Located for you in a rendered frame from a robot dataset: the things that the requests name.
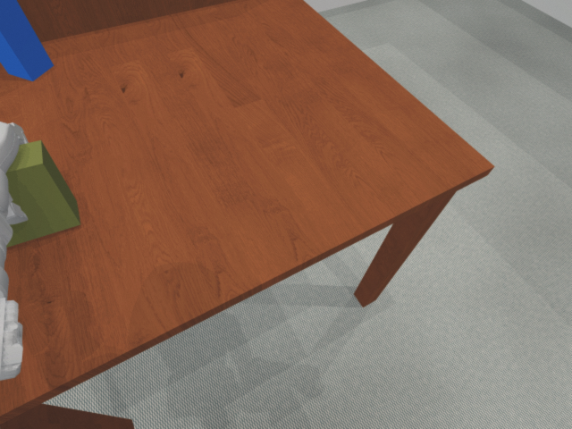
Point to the robot left hand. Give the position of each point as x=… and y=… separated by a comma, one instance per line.
x=11, y=137

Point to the table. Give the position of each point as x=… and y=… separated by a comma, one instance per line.
x=215, y=148

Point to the sponge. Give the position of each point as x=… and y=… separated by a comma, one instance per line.
x=36, y=185

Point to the left robot upper arm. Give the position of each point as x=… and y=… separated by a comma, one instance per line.
x=10, y=340

